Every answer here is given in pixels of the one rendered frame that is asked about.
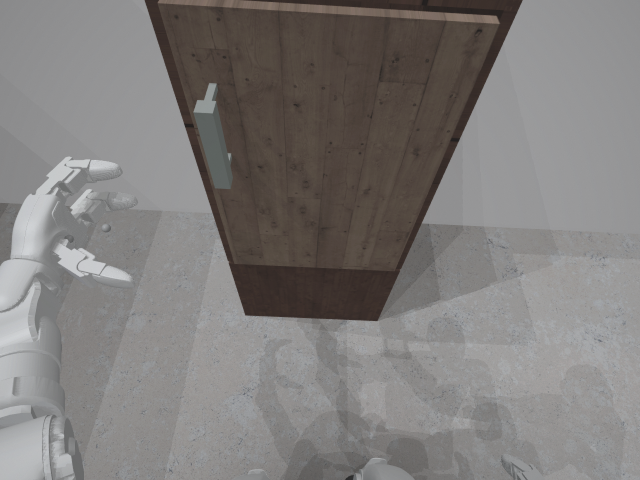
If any robot left upper arm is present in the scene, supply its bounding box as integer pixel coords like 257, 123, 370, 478
0, 415, 84, 480

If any right robot hand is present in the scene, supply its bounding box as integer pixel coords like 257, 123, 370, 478
501, 454, 545, 480

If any handle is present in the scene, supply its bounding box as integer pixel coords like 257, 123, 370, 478
193, 83, 233, 189

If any cupboard door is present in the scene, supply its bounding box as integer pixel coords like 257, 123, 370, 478
158, 0, 500, 271

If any robot left shin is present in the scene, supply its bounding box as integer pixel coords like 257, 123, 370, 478
248, 469, 268, 477

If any robot shin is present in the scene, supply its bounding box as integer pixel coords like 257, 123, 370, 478
362, 458, 387, 470
248, 469, 268, 477

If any robot right shin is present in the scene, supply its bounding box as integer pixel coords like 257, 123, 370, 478
362, 458, 387, 470

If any robot left forearm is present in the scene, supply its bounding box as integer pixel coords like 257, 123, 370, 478
0, 259, 65, 429

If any left robot hand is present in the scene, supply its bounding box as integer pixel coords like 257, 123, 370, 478
10, 157, 138, 288

